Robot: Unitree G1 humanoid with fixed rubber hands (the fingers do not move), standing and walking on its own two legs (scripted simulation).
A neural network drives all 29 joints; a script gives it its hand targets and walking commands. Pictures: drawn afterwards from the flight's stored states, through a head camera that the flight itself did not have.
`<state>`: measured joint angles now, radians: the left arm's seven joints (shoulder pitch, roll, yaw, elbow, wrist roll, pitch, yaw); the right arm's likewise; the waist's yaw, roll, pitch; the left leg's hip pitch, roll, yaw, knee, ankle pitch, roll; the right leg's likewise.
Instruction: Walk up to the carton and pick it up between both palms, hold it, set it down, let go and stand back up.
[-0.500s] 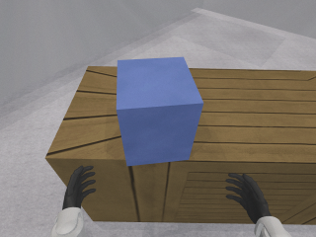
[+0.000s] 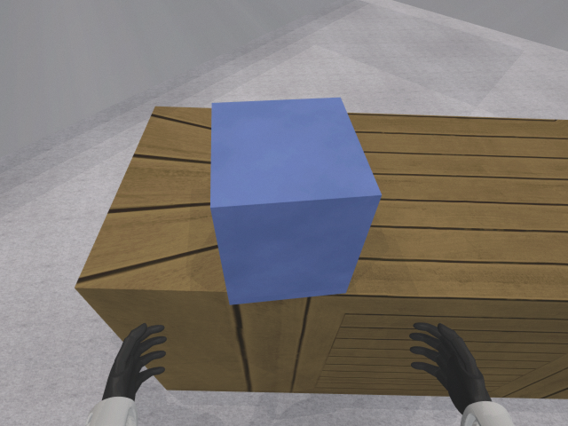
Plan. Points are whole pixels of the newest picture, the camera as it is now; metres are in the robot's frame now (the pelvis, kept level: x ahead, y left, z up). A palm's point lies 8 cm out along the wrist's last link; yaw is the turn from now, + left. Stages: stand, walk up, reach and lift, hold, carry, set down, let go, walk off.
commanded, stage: set down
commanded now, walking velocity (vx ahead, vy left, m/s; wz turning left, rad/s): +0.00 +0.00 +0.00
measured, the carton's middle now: (283, 204) +0.45 +0.03 +0.05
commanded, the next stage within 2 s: let go in 0.64 s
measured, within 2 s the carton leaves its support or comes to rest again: neither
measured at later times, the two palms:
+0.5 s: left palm (113, 412) +0.16 +0.23 -0.05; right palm (460, 419) +0.18 -0.22 -0.05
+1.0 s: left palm (112, 422) +0.15 +0.24 -0.07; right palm out of the picture +0.16 -0.22 -0.08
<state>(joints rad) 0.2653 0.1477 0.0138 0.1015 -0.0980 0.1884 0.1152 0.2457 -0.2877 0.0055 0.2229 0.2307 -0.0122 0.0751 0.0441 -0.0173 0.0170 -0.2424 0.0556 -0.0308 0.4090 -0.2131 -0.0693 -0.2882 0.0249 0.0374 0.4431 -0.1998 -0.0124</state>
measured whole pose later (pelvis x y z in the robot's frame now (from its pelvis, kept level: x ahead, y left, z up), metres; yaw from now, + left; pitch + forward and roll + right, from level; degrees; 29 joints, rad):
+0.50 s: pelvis +0.00 +0.00 +0.00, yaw +0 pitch +2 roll +0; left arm 0.29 0.20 0.01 0.25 -0.10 0.10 0.06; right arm 0.28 -0.24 0.02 0.39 0.17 -0.13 0.04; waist 0.04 -0.02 0.03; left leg -0.22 0.06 -0.03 0.41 -0.22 -0.07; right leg -0.27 0.02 0.04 0.44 -0.21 -0.01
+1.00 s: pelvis +0.01 +0.00 +0.00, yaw +0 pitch +2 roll +0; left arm 0.25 0.22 0.01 0.39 -0.10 0.12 0.03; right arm 0.28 -0.20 0.02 0.56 0.07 -0.16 0.00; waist 0.04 -0.02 0.03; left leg -0.22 0.06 -0.03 0.41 -0.23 -0.07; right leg -0.27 0.02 0.04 0.44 -0.22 -0.01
